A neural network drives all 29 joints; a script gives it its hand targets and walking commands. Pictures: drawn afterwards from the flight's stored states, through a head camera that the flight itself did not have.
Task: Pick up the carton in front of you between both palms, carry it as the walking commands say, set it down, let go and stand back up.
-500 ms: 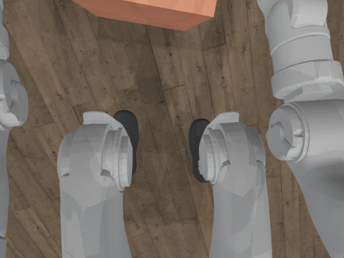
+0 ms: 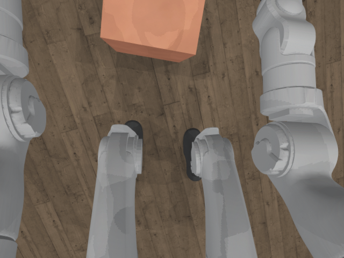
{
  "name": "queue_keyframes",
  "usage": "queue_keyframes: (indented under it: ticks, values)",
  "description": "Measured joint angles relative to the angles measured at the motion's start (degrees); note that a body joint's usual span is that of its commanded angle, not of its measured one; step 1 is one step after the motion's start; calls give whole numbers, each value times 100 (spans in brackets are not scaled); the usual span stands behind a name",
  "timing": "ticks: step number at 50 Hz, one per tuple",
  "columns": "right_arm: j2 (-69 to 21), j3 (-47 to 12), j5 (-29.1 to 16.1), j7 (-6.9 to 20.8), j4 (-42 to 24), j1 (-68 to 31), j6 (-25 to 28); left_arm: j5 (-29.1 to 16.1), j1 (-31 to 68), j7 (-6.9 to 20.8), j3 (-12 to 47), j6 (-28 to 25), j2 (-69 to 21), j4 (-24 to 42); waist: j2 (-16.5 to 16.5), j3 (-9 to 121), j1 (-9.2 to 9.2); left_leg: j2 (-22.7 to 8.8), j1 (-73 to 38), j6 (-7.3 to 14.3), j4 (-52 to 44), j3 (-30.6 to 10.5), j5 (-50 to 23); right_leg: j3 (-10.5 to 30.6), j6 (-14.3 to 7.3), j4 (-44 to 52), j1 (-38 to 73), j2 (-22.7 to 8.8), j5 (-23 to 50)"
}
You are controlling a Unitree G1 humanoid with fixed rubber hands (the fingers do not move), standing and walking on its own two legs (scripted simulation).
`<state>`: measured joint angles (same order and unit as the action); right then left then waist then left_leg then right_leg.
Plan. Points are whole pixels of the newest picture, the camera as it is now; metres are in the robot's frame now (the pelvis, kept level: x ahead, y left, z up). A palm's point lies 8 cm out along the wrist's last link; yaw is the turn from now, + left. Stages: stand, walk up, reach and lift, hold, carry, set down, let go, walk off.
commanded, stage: set down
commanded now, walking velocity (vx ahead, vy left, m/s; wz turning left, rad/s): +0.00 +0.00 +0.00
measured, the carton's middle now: (153, 13) +0.57 +0.07 -0.38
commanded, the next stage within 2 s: let go in 0.42 s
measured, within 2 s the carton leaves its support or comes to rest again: neither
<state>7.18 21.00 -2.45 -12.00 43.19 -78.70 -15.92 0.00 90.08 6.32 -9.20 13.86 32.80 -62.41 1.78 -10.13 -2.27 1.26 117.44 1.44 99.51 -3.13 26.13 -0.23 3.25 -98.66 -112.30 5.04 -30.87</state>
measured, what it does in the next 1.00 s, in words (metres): rises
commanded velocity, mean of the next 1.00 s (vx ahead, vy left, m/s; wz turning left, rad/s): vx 0.00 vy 0.00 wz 0.00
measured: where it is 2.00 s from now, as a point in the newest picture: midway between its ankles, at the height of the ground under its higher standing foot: (163, 160)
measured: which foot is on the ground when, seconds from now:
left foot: down 0.00-1.00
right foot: down 0.00-1.00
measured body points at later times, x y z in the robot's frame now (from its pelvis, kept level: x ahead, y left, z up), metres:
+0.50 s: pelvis +0.02 +0.01 +0.14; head +0.36 +0.06 +0.43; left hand +0.59 +0.28 +0.03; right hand +0.57 -0.12 +0.03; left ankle +0.11 +0.11 -0.47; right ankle +0.10 -0.13 -0.47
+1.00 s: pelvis +0.08 -0.01 +0.23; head +0.29 +0.03 +0.63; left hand +0.42 +0.26 +0.12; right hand +0.44 -0.19 +0.13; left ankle +0.11 +0.11 -0.47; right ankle +0.10 -0.13 -0.47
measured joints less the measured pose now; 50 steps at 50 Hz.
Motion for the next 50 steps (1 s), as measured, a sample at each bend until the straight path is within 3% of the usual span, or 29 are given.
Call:
queue_keyframes:
  ticks: [8, 27, 32, 37, 42, 50]
  values:
    - [-37, 11, 15, 70, -248, 378, -76, 108, -323, -1, -98, 182, -149, 371, -71, 378, -57, 65, -549, 20, -956, -10, -223, 34, -4, 971, 560, -96, 225]
    - [-271, 243, 626, 424, -389, 1273, 158, 864, -1025, 118, -852, -70, -681, 293, -112, 739, -50, 98, -2506, 8, -3589, 24, -1022, 185, -51, 3530, 2420, -235, 1064]
    - [-284, -23, 935, 696, -601, 2168, 349, 1052, -2036, -158, -966, -184, -1134, 867, -119, 862, 55, 122, -3124, -8, -4187, 28, -1155, 210, -89, 4082, 3009, -285, 1180]
    - [-163, -461, 1000, 993, -887, 3407, 567, 920, -3524, -405, -898, -367, -1582, 1676, -128, 1018, 93, 133, -3842, -33, -4690, 12, -1207, 211, -138, 4556, 3710, -319, 1225]
    - [29, -842, 730, 1204, -1078, 4463, 761, 676, -4799, -427, -705, -580, -1751, 2194, -74, 1118, 34, 124, -4631, -65, -5160, 5, -1255, 222, -186, 4986, 4468, -332, 1271]
    - [126, -1223, 426, 1393, -1055, 5884, 1167, 418, -6400, -354, -370, -978, -1863, 2434, -17, 1314, -14, 88, -5954, -105, -5824, 31, -1294, 271, -256, 5598, 5742, -328, 1321]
